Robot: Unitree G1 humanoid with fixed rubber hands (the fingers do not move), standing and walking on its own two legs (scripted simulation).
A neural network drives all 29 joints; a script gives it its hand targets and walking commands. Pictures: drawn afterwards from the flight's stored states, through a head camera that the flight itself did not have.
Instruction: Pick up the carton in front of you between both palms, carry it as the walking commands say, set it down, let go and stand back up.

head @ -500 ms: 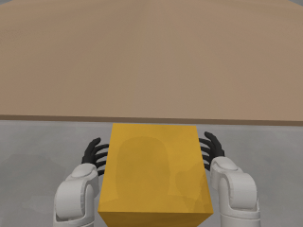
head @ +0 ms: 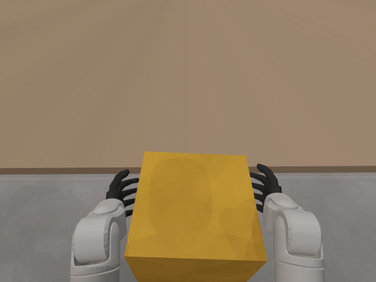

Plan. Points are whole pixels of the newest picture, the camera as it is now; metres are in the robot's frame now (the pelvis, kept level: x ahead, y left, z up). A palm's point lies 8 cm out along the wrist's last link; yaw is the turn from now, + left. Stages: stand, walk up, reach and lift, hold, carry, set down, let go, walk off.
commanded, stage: carry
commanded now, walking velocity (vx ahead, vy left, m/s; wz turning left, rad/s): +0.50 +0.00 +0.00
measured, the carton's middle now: (191, 225) +0.26 +0.00 -0.01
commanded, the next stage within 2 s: none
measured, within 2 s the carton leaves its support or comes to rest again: neither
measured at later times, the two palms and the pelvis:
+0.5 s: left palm (131, 87) +0.63 +0.16 +0.11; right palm (235, 83) +0.62 -0.14 +0.12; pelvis +0.34 +0.03 +0.00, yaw -3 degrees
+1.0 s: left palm (150, 34) +0.97 +0.13 +0.13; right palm (227, 32) +0.97 -0.17 +0.13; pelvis +0.58 -0.01 +0.00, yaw -1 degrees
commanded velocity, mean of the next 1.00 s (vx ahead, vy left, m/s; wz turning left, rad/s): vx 0.26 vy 0.00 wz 0.00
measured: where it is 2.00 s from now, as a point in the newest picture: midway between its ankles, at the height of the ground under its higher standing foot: (186, 213)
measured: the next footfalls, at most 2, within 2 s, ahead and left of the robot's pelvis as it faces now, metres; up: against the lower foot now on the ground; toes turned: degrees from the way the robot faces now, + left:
left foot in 0.40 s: +0.46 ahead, +0.10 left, +0.00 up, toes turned +10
right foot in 0.82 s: +0.69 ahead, -0.08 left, +0.00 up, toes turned -8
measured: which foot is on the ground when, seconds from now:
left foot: up 0.00-0.38, down 0.40-0.82, up 0.84-1.00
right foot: down 0.00-0.40, up 0.42-0.80, down 0.82-1.00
